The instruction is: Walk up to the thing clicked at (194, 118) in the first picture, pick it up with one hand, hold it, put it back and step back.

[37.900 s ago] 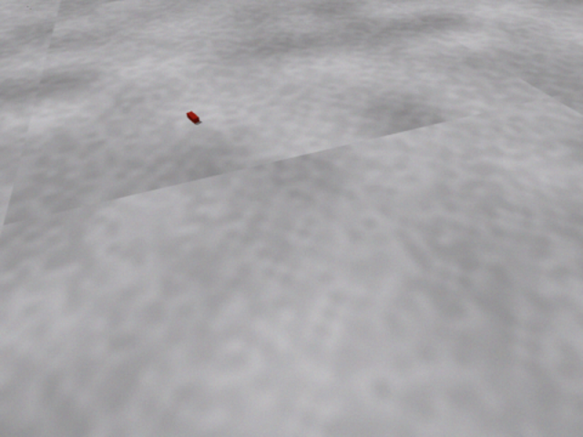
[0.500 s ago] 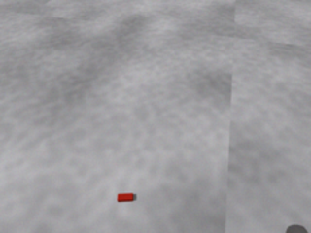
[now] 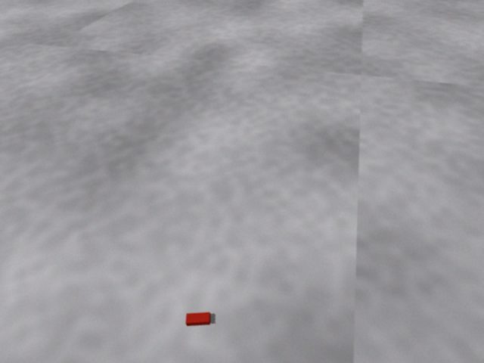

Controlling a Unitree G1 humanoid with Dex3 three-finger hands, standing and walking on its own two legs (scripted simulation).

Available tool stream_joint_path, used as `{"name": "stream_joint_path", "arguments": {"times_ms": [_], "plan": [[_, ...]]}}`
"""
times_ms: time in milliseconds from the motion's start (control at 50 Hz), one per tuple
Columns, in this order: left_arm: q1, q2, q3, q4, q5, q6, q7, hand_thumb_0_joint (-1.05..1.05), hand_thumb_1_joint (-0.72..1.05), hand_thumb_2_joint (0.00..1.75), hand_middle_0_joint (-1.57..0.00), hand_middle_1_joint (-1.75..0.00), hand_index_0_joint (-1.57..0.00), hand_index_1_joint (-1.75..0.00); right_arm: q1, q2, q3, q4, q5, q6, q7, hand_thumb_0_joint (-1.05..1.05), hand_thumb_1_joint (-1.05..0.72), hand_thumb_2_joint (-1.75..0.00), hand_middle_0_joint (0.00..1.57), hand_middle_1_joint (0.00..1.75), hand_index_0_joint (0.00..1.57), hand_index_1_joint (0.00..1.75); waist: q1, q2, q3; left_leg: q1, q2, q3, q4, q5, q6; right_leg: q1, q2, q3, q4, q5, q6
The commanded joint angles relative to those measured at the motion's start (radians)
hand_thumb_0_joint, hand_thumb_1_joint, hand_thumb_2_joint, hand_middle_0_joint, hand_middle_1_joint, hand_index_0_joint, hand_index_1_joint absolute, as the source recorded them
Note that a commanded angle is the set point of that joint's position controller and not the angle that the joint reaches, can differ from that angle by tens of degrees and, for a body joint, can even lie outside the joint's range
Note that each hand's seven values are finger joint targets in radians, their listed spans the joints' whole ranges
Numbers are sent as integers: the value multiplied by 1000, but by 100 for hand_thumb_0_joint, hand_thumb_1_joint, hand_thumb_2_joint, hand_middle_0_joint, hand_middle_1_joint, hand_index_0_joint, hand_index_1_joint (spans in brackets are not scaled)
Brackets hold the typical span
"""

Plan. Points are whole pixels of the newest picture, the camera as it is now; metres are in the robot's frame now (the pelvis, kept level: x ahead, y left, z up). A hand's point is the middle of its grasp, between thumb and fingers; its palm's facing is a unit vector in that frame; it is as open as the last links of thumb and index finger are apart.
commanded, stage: stand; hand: left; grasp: from above
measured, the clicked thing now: (198, 319) +0.48 +0.23 -0.76
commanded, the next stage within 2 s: step back in 1.58 s
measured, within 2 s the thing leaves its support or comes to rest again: neither
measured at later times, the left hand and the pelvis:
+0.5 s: hand out of the picture +0.06 +0.24 -0.16, palm faces +0.00 -0.94 -0.34, open 7.4 cm; pelvis +0.00 -0.01 +0.00, yaw +0 degrees
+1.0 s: hand out of the picture +0.10 +0.24 -0.15, palm faces +0.00 -0.94 -0.34, open 7.4 cm; pelvis +0.02 -0.01 +0.00, yaw -1 degrees
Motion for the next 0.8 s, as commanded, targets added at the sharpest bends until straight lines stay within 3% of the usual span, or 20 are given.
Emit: {"name": "stream_joint_path", "arguments": {"times_ms": [0, 120, 260, 360, 400, 580, 740, 780], "plan": [[-44, 207, 36, -52, 1, -26, 14, 0, 90, 90, -20, -30, -20, -30, -32, -189, -34, -55, -4, -19, -13, 0, -90, -90, 20, 30, 20, 30, -4, -30, 4, -63, 72, -62, -93, 0, 44, -11, -65, 80, -104, -18, -35], [-54, 222, 38, -44, -1, -24, 9, 0, 90, 90, -20, -30, -20, -30, -33, -192, -28, -48, -4, -18, -10, 0, -90, -90, 20, 30, 20, 30, -7, -28, 9, -84, 69, -62, -103, -39, 41, -16, -62, 84, -109, -57, -35], [-52, 221, 35, -43, -5, -26, 5, 0, 90, 90, -20, -30, -20, -30, -45, -201, -20, -44, -1, -25, -9, 0, -90, -90, 20, 30, 20, 30, -2, -20, -18, -60, 85, -67, -102, 17, 43, -5, -69, 86, -96, 2, -41], [-51, 228, 31, -42, -5, -24, 0, 0, 90, 90, -20, -30, -20, -30, -42, -211, -19, -36, 1, -23, -7, 0, -90, -90, 20, 30, 20, 30, -5, -26, -9, -65, 81, -67, -109, -31, 41, -26, -62, 87, -102, -48, -42], [-63, 227, 32, -45, -6, -26, 1, 0, 90, 90, -20, -30, -20, -30, -38, -206, -17, -35, -1, -23, -7, 0, -90, -90, 20, 30, 20, 30, -11, -21, -20, -61, 85, -59, -98, 13, 43, -14, -69, 94, -98, 5, -45], [-65, 224, 27, -42, -12, -29, 0, 0, 90, 90, -20, -30, -20, -30, -46, -212, -12, -26, 2, -25, -6, 0, -90, -90, 20, 30, 20, 30, -9, -29, -38, -47, 89, -56, -102, 61, 41, 3, -69, 89, -93, 38, -46], [-69, 223, 27, -41, -15, -33, 0, 0, 90, 90, -20, -30, -20, -30, -60, -223, -11, -26, 5, -31, -8, 0, -90, -90, 20, 30, 20, 30, -9, -29, -80, 1, 99, -48, -86, 199, 40, 37, -78, 81, -77, 188, -43], [-76, 228, 28, -39, -16, -32, 0, 0, 90, 90, -20, -30, -20, -30, -60, -221, -9, -23, 5, -29, -9, 0, -90, -90, 20, 30, 20, 30, -10, -32, -72, -2, 97, -47, -95, 179, 37, 28, -73, 79, -83, 163, -41]]}}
